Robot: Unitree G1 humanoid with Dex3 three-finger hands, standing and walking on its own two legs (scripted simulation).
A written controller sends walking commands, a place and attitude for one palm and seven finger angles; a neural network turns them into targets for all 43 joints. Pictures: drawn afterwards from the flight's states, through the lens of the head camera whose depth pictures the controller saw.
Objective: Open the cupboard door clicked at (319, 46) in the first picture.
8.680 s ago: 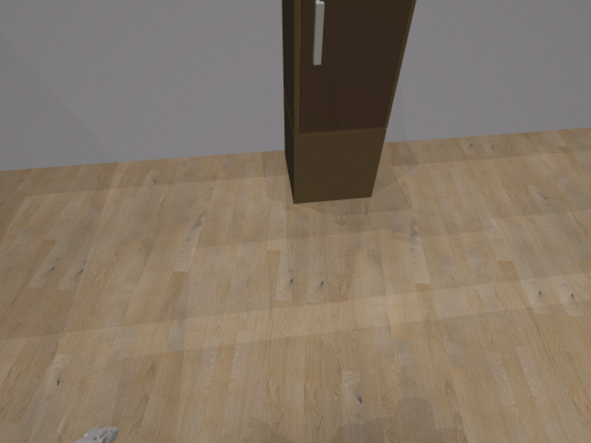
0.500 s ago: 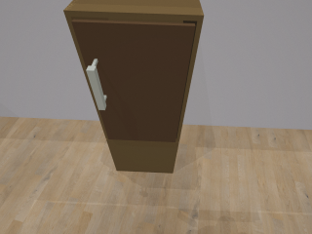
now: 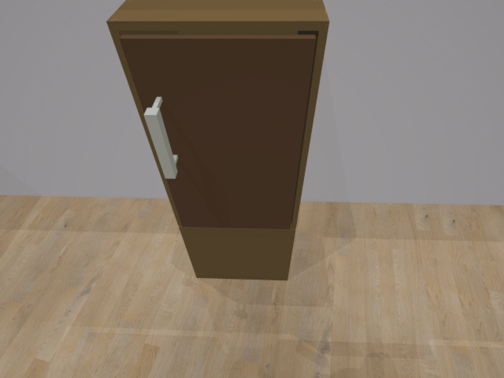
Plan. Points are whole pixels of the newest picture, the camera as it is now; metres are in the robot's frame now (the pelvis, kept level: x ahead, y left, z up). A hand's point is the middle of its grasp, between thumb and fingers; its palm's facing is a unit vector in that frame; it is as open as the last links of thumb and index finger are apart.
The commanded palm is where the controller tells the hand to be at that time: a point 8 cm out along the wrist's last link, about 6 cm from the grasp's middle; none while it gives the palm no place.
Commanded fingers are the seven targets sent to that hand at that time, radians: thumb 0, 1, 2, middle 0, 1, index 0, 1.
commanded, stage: look again from close up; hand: left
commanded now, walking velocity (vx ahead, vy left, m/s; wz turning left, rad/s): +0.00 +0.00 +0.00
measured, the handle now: (165, 139) +0.57 +0.23 +0.05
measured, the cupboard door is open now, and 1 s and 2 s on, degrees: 0 0 0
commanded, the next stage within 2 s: raise the hand with hooked fingers in 0.16 s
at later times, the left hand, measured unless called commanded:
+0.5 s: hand (159, 319) +0.20 +0.16 +0.00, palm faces +0.18 -0.98 -0.07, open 7.7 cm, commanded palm +0.12 +0.22 -0.05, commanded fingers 0.00 0.60 0.77 -0.22 -0.50 -0.22 -0.50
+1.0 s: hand (135, 338) +0.18 +0.19 -0.01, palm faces -0.01 -1.00 -0.06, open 10.5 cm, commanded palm +0.14 +0.25 +0.00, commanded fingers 0.00 0.01 0.52 -0.26 -0.87 -0.26 -0.87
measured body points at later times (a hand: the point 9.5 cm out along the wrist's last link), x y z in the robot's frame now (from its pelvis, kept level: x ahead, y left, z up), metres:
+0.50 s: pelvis -0.02 -0.03 -0.02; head +0.01 -0.05 +0.43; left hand +0.19 +0.21 +0.01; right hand +0.13 -0.29 -0.11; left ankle -0.04 +0.10 -0.73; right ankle +0.00 -0.14 -0.73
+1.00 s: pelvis -0.05 -0.03 -0.07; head +0.00 -0.03 +0.38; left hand +0.17 +0.25 -0.01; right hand +0.12 -0.24 -0.16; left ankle -0.05 +0.10 -0.73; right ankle +0.00 -0.14 -0.73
